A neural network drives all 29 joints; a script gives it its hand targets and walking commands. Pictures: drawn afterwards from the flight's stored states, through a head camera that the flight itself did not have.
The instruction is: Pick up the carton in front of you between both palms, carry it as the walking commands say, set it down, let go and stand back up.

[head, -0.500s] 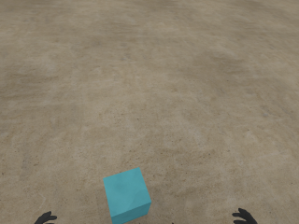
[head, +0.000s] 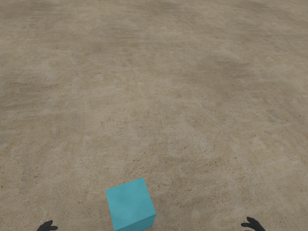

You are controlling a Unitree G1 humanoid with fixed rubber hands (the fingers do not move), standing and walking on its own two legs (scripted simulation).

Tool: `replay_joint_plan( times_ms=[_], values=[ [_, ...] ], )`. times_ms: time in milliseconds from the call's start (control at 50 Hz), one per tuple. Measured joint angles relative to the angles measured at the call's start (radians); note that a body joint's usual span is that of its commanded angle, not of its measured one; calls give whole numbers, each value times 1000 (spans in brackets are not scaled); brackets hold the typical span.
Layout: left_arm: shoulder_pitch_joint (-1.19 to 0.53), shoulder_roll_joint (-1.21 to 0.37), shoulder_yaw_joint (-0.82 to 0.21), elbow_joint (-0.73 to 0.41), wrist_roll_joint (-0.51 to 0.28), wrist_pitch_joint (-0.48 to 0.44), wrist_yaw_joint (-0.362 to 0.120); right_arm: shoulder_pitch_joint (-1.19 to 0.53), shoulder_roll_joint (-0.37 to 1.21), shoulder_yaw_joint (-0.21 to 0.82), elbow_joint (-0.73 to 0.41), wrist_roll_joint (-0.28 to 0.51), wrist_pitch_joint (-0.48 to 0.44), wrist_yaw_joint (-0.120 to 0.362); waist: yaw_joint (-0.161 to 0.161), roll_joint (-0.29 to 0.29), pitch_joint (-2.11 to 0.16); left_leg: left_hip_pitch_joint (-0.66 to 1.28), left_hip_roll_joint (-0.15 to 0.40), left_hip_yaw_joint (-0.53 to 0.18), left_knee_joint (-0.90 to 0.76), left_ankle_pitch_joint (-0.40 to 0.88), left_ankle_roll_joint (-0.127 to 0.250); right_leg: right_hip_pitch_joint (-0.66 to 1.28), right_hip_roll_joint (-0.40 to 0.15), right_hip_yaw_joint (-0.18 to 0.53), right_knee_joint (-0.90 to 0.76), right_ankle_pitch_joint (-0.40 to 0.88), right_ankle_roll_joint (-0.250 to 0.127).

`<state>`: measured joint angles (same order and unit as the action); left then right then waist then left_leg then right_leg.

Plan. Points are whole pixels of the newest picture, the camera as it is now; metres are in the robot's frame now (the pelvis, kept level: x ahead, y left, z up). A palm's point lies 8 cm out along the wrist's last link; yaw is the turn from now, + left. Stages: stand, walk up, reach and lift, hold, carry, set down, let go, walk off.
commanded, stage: stand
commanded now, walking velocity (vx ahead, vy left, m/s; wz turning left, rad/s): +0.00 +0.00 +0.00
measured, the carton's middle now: (130, 209) +0.38 +0.07 -0.65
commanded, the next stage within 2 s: none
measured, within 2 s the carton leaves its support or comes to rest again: neither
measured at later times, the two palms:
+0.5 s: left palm out of the picture +0.07 +0.30 -0.11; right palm out of the picture +0.08 -0.31 -0.09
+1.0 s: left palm out of the picture +0.07 +0.30 -0.11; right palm out of the picture +0.08 -0.32 -0.09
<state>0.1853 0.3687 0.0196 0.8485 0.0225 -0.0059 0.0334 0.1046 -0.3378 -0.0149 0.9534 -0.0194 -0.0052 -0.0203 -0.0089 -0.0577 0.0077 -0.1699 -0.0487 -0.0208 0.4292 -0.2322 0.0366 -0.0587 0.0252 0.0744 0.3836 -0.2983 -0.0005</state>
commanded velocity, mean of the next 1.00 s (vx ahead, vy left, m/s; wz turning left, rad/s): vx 0.00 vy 0.00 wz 0.00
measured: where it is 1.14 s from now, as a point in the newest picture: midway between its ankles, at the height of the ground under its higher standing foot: outside the picture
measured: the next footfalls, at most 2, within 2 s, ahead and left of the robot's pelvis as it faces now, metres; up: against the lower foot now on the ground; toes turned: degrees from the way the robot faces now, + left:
none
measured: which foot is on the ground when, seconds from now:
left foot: down 0.00-1.00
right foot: down 0.00-1.00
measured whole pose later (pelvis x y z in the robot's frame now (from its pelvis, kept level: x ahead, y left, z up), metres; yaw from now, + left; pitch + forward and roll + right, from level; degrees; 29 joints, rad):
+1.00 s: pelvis -0.02 +0.00 +0.01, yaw +1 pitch -2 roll +0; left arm 0.15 0.40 0.01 1.00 0.01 -0.02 0.02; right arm 0.08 -0.38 0.00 1.09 -0.01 -0.02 -0.01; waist -0.01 -0.04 0.03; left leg -0.15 -0.05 -0.05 0.34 -0.15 0.03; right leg -0.03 0.02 0.05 0.30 -0.23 0.00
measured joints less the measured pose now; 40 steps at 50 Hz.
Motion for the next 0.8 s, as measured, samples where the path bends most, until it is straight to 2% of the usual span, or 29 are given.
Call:
replay_joint_plan(
  times_ms=[480,800],
  values=[
    [-9,14,-10,108,-3,-4,-13,-5,-25,8,105,-1,-6,9,3,20,12,18,2,-14,-72,65,-5,14,-1,-7,-59,56,-1],
    [-34,18,-11,136,-6,-12,-16,-18,-34,12,129,7,-9,9,0,19,16,21,1,-26,-87,77,-8,21,-2,-14,-78,66,-2]
  ],
)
